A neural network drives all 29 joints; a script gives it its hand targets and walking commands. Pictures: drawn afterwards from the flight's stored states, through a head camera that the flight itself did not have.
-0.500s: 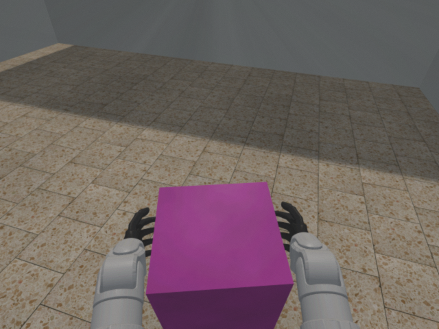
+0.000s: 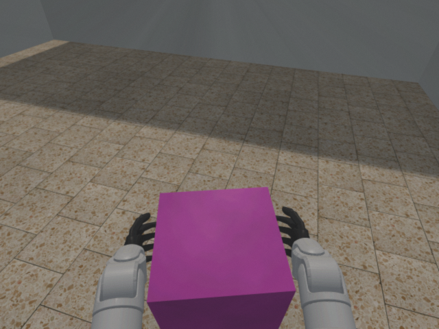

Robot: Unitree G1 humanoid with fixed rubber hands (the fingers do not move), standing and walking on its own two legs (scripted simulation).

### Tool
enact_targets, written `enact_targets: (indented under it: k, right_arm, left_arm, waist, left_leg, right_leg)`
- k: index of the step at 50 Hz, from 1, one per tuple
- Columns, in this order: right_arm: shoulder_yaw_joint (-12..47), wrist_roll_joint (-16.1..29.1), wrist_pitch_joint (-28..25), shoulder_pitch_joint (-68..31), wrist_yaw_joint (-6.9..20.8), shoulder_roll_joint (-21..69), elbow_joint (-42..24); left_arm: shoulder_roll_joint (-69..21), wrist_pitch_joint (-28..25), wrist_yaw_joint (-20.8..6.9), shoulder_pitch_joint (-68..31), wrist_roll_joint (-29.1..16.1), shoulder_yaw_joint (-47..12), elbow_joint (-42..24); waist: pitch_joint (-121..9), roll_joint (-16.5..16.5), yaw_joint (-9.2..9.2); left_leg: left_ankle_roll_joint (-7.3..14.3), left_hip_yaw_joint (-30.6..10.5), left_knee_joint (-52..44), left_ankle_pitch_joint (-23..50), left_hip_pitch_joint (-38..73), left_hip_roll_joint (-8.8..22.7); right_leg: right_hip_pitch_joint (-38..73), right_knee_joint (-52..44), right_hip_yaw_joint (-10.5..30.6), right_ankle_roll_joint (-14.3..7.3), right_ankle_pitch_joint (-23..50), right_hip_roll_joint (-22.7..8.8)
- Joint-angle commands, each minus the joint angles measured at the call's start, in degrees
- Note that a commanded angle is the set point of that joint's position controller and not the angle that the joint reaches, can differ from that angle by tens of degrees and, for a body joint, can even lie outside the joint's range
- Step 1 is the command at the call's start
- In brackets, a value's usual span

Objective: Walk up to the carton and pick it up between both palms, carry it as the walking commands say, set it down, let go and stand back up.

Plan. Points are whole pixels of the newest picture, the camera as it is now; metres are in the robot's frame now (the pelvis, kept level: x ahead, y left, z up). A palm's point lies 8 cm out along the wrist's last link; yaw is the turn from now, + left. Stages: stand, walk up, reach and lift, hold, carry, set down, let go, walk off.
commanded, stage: reach and lift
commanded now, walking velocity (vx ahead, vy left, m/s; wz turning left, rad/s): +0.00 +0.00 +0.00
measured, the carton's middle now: (218, 269) +0.28 +0.00 -0.02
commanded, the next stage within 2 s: hold in 0.18 s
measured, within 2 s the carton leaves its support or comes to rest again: neither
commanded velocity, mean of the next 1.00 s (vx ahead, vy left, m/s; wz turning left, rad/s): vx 0.00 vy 0.00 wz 0.00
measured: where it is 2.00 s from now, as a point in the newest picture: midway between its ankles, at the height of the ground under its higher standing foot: outside the picture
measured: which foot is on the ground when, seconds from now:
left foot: down 0.00-1.00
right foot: down 0.00-1.00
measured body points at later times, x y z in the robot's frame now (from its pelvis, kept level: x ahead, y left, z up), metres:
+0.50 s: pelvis -0.01 -0.01 +0.00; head -0.07 +0.00 +0.44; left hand +0.28 +0.15 +0.04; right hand +0.29 -0.15 +0.05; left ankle +0.02 +0.14 -0.74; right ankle +0.00 -0.14 -0.74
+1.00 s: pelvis -0.01 +0.00 +0.00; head -0.07 +0.01 +0.44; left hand +0.28 +0.16 +0.04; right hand +0.28 -0.15 +0.05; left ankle +0.02 +0.14 -0.74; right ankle +0.00 -0.14 -0.74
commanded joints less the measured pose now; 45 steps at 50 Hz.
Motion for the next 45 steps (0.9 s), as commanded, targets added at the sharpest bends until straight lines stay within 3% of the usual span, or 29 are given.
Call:
enact_targets:
  k: [1, 2, 4, 6, 7, 9, 10, 11, 12, 13, 15, 17, 19, 21, 22, 23, 24, 25, 26, 27, 30, 31, 35, 36, 38, 40, 41, 43, 45]
  right_arm:
    - [29.81, 13.7, -0.9, -25.64, 12.29, 50.51, -1.48]
    - [31.03, 14.24, -1.32, -26.32, 12.09, 51.34, -3.91]
    - [29.31, 11.61, -0.53, -25.45, 11.97, 49.3, -3.32]
    - [28.38, 11.87, -0.61, -23.39, 12.2, 49.22, -1.97]
    - [30.14, 12.88, -0.55, -26.04, 12.51, 51.83, -4.0]
    - [29.58, 13.75, -0.21, -21.98, 12.68, 50.76, -1.53]
    - [30.06, 13.6, -0.56, -25.54, 12.58, 49.99, -4.03]
    - [29.02, 12.95, -0.48, -24.61, 12.87, 49.98, -2.89]
    - [28.83, 12.81, -0.91, -23.29, 12.52, 48.75, -5.77]
    - [30.65, 13.52, -0.62, -26.42, 12.49, 51.12, -4.85]
    - [32.09, 15.8, -1.0, -25.68, 12.25, 51.06, -6.19]
    - [30.97, 14.72, -0.67, -27.38, 12.42, 50.77, -4.02]
    - [31.83, 15.1, -0.79, -26.48, 12.6, 52.38, -3.76]
    - [30.27, 13.96, -0.37, -28.86, 13.02, 50.9, -1.92]
    - [29.45, 13.13, -0.33, -27.32, 12.48, 51.9, -0.49]
    - [29.93, 14.14, -0.53, -29.01, 12.47, 53.63, -0.66]
    - [28.79, 13.21, -0.86, -28.74, 12.64, 51.42, -0.31]
    - [28.71, 13.94, -1.12, -29.27, 12.92, 53.3, -0.06]
    - [28.9, 13.88, -1.09, -29.73, 12.71, 52.56, 0.29]
    - [29.42, 13.97, -1.22, -29.67, 12.74, 52.38, -1.23]
    - [28.74, 13.68, -0.88, -28.12, 12.61, 52.7, 0.48]
    - [29.2, 13.07, -0.25, -28.45, 12.56, 52.99, 1.17]
    - [29.94, 13.84, -0.39, -28.5, 12.53, 53.68, -0.39]
    - [29.98, 14.11, -0.26, -29.69, 12.38, 53.68, -0.95]
    - [29.15, 13.21, -0.83, -27.79, 12.02, 52.84, -0.92]
    - [30.84, 14.66, -1.16, -30.57, 12.1, 52.46, -3.41]
    - [30.32, 14.09, -0.71, -28.53, 12.03, 53.43, -1.26]
    - [29.79, 13.67, -0.77, -29.62, 12.43, 51.48, -2.46]
    - [30.68, 14.38, -1.24, -31.37, 12.59, 51.82, -3.23]
  left_arm:
    - [-53.89, -1.5, -11.96, -30.18, -15.98, -34.82, -4.18]
    - [-53.14, -1.33, -11.62, -27.87, -15.59, -35.5, -4.67]
    - [-51.65, -0.94, -11.95, -28.45, -14.82, -33.86, -3.88]
    - [-51.29, -1.07, -11.68, -29.18, -14.71, -34.94, -6.8]
    - [-51.54, -0.75, -11.78, -28.41, -15.37, -34.62, -5.23]
    - [-51.66, 0.05, -11.43, -27.82, -15.61, -34.77, -5.81]
    - [-53.59, -0.22, -11.69, -28.12, -15.76, -34.93, -5.1]
    - [-52.79, -0.45, -11.83, -26.06, -15.86, -35.2, -4.95]
    - [-51.3, -0.59, -11.69, -25.4, -15.43, -35.81, -7.14]
    - [-50.93, -0.64, -11.47, -26.13, -14.97, -34.44, -5.13]
    - [-52.59, -0.3, -11.39, -24.54, -15.41, -35.07, -5.7]
    - [-52.16, -0.35, -11.27, -28.3, -15.13, -34.21, -5.4]
    - [-51.82, -0.59, -11.84, -27.91, -16.86, -35.2, -4.13]
    - [-50.76, -0.79, -12.62, -30.54, -14.99, -32.67, -3.0]
    - [-51.81, -0.56, -12.68, -29.85, -15.72, -33.95, -2.93]
    - [-51.18, -0.61, -12.44, -30.55, -14.23, -32.13, -1.78]
    - [-51.88, -0.76, -12.67, -30.29, -14.72, -33.07, -1.64]
    - [-53.03, -0.76, -12.78, -33.01, -15.19, -34.29, -2.71]
    - [-53.91, -0.18, -12.91, -32.04, -15.31, -33.88, -1.42]
    - [-54.0, -0.5, -13.13, -32.55, -15.74, -34.02, -1.22]
    - [-52.44, -0.36, -12.93, -31.73, -14.98, -33.55, -2.27]
    - [-52.07, -0.61, -13.1, -32.71, -15.68, -33.05, -2.16]
    - [-53.97, -0.47, -13.3, -31.7, -15.09, -33.77, -2.29]
    - [-53.62, -0.33, -13.35, -31.56, -15.61, -33.93, -1.55]
    - [-52.91, -0.31, -12.77, -31.73, -13.63, -32.81, -1.88]
    - [-53.97, -0.6, -12.67, -30.77, -14.9, -33.3, -1.86]
    - [-53.7, -0.8, -12.09, -31.84, -14.91, -34.73, -3.99]
    - [-54.03, -0.59, -12.57, -32.43, -15.57, -35.19, -1.98]
    - [-54.2, -0.6, -12.83, -29.6, -14.62, -33.61, -0.58]
  waist:
    - [-13.33, 0.21, -1.2]
    - [-13.62, 2.13, 0.11]
    - [-13.03, -1.57, -0.56]
    - [-10.98, 3.03, -1.05]
    - [-13.28, 0.23, 0.07]
    - [-9.63, 3.81, -0.91]
    - [-11.39, 3.16, -0.11]
    - [-8.81, -1.79, -0.69]
    - [-11.76, 1.99, -0.83]
    - [-11.3, -2.03, -0.26]
    - [-12.29, 2.36, 0.53]
    - [-11.28, 2.99, 1.55]
    - [-10.1, -3.67, 0.67]
    - [-10.47, 0.56, 2.16]
    - [-7.38, -4.24, -0.42]
    - [-8.44, 0.45, 2.38]
    - [-6.72, -1.88, 0.47]
    - [-8.73, 3.32, 0.88]
    - [-7.94, 0.13, 0.22]
    - [-10.46, 2.93, -0.53]
    - [-9.31, 1.59, 0.1]
    - [-8.73, -2.06, -0.1]
    - [-10.4, 1.85, 0.64]
    - [-9.55, -0.77, -0.51]
    - [-10.86, 2.03, 1.12]
    - [-11.79, 0.63, 1.43]
    - [-11.75, 1.87, -0.22]
    - [-8.74, -1.98, -1.95]
    - [-9.98, 0.41, 0.84]
  left_leg:
    - [-0.3, 3.41, -2.22, 16.21, 6.43, -4.12]
    - [-0.4, 2.64, -2.05, 17.03, 7.82, -3.76]
    - [-0.08, 2.88, -3.44, 13.16, 6.88, -3.63]
    - [-0.65, 2.93, -3.88, 14.48, 7.66, -3.48]
    - [-0.17, 3.26, -3.43, 12.51, 6.11, -3.62]
    - [-0.71, 4.0, -3.84, 10.12, 5.04, -3.59]
    - [-0.54, 3.55, -3.17, 11.84, 5.83, -3.59]
    - [-0.42, 2.91, -3.6, 14.83, 6.33, -3.43]
    - [-0.81, 2.76, -2.88, 16.44, 8.3, -3.57]
    - [0.08, 2.66, -3.14, 13.87, 6.57, -3.31]
    - [-0.34, 3.37, -2.96, 16.44, 6.86, -4.05]
    - [-0.33, 4.45, -3.47, 7.54, 4.95, -4.02]
    - [0.64, 4.04, -2.19, 8.55, 4.78, -4.19]
    - [0.58, 4.37, -4.06, 4.32, 2.55, -3.99]
    - [1.24, 3.56, -2.9, 4.88, 3.92, -3.53]
    - [1.29, 4.29, -3.41, 2.68, 3.63, -3.54]
    - [0.88, 4.0, -3.6, 4.5, 3.78, -3.13]
    - [0.05, 4.55, -3.5, 1.21, 2.67, -3.5]
    - [0.53, 4.12, -3.05, 3.27, 1.69, -3.53]
    - [0.2, 4.18, -2.15, 4.33, 4.51, -3.87]
    - [0.05, 4.25, -2.39, 4.91, 1.88, -4.19]
    - [0.92, 3.54, -2.39, 3.09, 2.42, -3.62]
    - [0.54, 4.51, -2.42, 4.8, 2.51, -4.02]
    - [0.52, 4.14, -1.78, 3.62, 5.08, -3.85]
    - [0.21, 4.37, -2.43, 3.51, 2.23, -3.69]
    - [0.6, 3.58, -2.16, 5.55, 2.11, -3.57]
    - [0.17, 3.36, -2.32, 5.8, 3.85, -3.24]
    - [0.17, 3.58, -2.13, 1.52, 3.39, -3.45]
    - [0.5, 4.23, -2.47, 2.79, 1.77, -4.15]
  right_leg:
    - [-1.81, -4.18, -3.9, 0.41, 15.62, 4.26]
    - [-1.27, -3.47, -3.91, 0.09, 16.29, 4.21]
    - [-1.02, -4.89, -4.21, 0.23, 12.99, 4.76]
    - [-3.03, -4.98, -4.04, -0.54, 13.02, 4.4]
    - [0.61, -4.45, -4.05, -0.5, 12.89, 4.23]
    - [-1.61, -4.89, -3.88, -0.33, 10.27, 3.92]
    - [-1.61, -4.63, -3.36, -0.93, 11.07, 4.09]
    - [-3.35, -4.93, -4.6, -0.12, 12.43, 5.29]
    - [-0.97, -4.57, -4.48, -0.32, 14.73, 4.59]
    - [-0.11, -4.28, -3.47, 0.08, 13.21, 4.27]
    - [0.22, -4.17, -2.87, -0.2, 15.88, 4.16]
    - [-1.42, -4.45, -3.41, -0.39, 8.16, 3.82]
    - [-3.19, -4.58, -3.8, 0.29, 8.15, 4.08]
    - [-2.22, -4.59, -3.86, 0.18, 5.88, 3.7]
    - [-5.47, -5.33, -4.03, 0.18, 4.41, 3.8]
    - [-3.74, -4.89, -3.18, -0.36, 4.19, 3.13]
    - [-5.17, -4.99, -3.81, -0.08, 4.25, 3.98]
    - [-4.59, -4.72, -4.21, -0.88, 2.13, 3.77]
    - [-3.62, -4.85, -3.94, -0.46, 3.32, 3.8]
    - [-3.86, -4.21, -3.44, -0.87, 5.37, 3.29]
    - [-2.62, -4.14, -3.96, -0.42, 6.34, 3.7]
    - [-3.99, -4.22, -4.36, -0.19, 4.06, 3.36]
    - [-3.79, -4.44, -4.29, -0.31, 5.61, 3.45]
    - [-6.43, -4.75, -4.45, -0.5, 3.22, 3.69]
    - [-3.11, -4.6, -4.34, -0.88, 3.91, 3.47]
    - [-2.22, -3.93, -3.81, -1.06, 6.63, 3.42]
    - [-3.68, -4.05, -4.33, -0.9, 6.06, 3.6]
    - [-7.84, -4.59, -4.98, -0.7, 0.55, 4.35]
    - [-5.02, -4.56, -4.29, -0.79, 2.96, 3.33]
